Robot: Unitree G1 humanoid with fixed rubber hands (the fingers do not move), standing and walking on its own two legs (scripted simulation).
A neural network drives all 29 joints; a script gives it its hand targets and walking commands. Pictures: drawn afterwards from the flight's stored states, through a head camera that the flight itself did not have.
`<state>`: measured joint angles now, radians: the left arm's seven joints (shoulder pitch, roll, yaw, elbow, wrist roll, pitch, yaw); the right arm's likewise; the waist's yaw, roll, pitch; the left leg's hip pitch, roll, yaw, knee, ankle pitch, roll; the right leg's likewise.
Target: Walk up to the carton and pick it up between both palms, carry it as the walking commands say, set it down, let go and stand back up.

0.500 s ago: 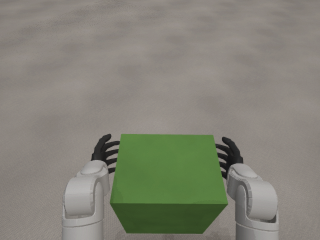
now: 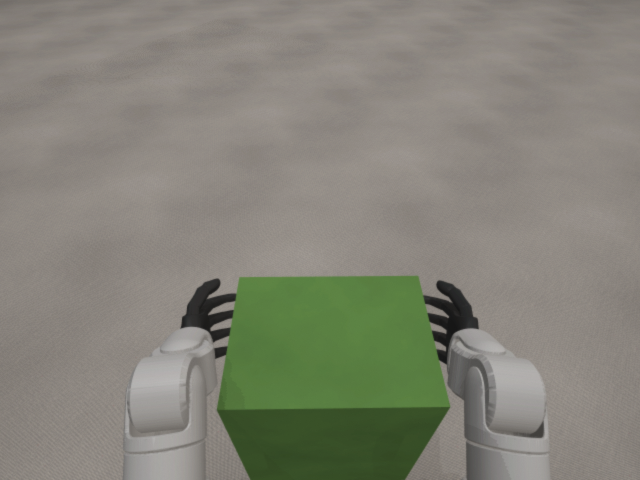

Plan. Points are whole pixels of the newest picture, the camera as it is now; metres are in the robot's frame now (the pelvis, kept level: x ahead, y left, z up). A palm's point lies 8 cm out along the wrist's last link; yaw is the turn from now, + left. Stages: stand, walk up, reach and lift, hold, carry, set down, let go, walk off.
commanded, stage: carry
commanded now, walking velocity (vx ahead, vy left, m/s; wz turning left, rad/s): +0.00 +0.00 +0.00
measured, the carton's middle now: (328, 386) +0.25 +0.00 +0.01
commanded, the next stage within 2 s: none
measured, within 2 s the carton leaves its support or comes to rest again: neither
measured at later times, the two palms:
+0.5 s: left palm (188, 338) +0.28 +0.17 +0.07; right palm (435, 340) +0.28 -0.13 +0.07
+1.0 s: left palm (185, 337) +0.29 +0.18 +0.06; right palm (427, 343) +0.28 -0.12 +0.06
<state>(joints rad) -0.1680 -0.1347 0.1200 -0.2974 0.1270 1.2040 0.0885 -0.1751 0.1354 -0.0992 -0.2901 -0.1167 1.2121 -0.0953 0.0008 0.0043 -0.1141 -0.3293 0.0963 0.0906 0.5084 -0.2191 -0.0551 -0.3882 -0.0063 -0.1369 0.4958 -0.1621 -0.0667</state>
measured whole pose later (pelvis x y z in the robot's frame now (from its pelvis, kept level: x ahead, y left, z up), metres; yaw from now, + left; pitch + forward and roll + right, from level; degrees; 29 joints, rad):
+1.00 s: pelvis +0.01 +0.03 +0.00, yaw +0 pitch +3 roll +1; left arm -0.15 -0.13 0.11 -0.07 0.16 0.91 0.07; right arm -0.14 0.13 -0.11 -0.07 -0.15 0.91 -0.07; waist 0.00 -0.01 -0.11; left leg -0.32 0.05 0.12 0.52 -0.25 -0.01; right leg -0.39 -0.06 -0.10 0.53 -0.19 -0.01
